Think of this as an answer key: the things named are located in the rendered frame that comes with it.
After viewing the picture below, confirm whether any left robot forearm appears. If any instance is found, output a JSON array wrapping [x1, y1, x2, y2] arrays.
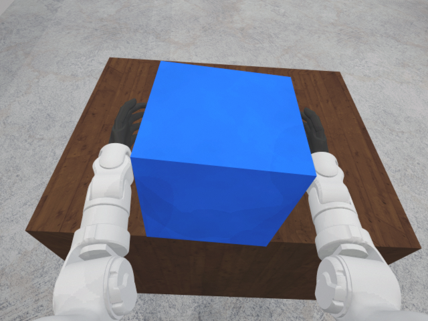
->
[[53, 143, 134, 315]]

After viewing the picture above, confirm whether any robot right upper arm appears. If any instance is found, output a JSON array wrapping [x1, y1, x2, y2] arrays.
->
[[315, 254, 428, 321]]

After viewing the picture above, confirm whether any robot left hand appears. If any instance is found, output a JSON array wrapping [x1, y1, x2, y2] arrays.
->
[[108, 98, 147, 149]]

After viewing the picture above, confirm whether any right robot forearm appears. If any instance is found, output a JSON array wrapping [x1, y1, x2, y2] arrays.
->
[[306, 152, 401, 309]]

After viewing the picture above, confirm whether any pedestal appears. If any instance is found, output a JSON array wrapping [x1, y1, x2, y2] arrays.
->
[[25, 58, 422, 300]]

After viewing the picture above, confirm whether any robot left upper arm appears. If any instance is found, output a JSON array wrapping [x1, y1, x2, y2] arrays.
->
[[33, 255, 137, 321]]

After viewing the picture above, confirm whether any robot right hand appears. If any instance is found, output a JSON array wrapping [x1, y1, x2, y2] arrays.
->
[[300, 108, 329, 154]]

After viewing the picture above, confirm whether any carton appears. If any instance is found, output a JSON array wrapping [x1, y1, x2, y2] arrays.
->
[[130, 61, 317, 247]]

